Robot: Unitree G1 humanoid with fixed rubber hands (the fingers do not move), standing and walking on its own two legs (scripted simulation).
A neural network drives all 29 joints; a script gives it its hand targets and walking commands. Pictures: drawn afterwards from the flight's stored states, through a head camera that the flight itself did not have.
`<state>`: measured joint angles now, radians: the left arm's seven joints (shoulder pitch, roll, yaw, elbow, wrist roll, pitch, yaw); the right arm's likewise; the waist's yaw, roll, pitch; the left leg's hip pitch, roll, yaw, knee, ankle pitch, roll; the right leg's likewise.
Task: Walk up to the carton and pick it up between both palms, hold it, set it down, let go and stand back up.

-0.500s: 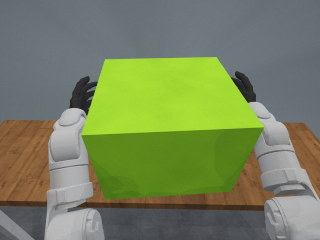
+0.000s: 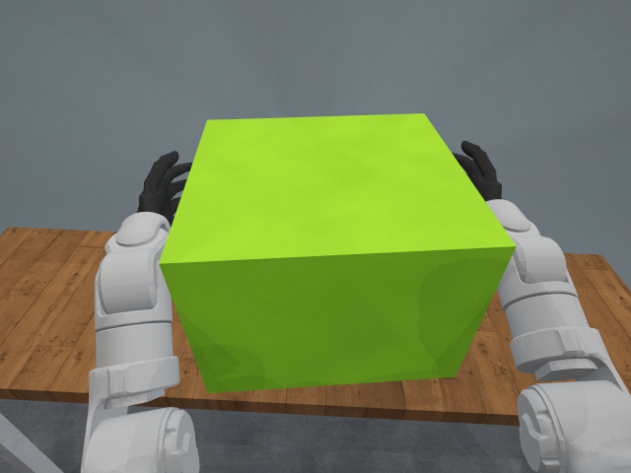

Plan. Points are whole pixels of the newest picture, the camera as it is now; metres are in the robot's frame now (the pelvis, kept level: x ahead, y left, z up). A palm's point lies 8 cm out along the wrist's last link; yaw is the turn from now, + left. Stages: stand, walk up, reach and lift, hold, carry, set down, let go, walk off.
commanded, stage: hold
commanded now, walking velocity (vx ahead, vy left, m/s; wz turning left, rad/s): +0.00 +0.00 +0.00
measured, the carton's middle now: (324, 242) +0.36 +0.00 +0.16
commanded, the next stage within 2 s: none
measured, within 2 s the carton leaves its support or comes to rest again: neither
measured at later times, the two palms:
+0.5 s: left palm (158, 217) +0.35 +0.20 +0.20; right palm (482, 205) +0.36 -0.19 +0.21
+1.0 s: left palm (160, 218) +0.36 +0.20 +0.20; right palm (480, 205) +0.37 -0.19 +0.21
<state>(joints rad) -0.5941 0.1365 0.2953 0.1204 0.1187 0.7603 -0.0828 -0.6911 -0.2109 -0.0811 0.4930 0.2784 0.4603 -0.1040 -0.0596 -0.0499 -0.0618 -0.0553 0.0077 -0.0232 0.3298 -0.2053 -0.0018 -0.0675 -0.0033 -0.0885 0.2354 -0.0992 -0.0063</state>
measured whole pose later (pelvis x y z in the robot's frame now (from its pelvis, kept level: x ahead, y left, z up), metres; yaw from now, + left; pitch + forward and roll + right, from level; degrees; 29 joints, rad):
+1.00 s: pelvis +0.00 +0.00 +0.00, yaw -1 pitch -3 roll -1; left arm -0.59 0.13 0.29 0.12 0.11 0.75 -0.07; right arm -0.69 -0.22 -0.07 0.49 0.28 0.45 -0.10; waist -0.05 -0.05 -0.06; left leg -0.06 0.01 -0.01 0.33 -0.21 0.00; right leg -0.08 0.00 -0.08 0.24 -0.10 -0.01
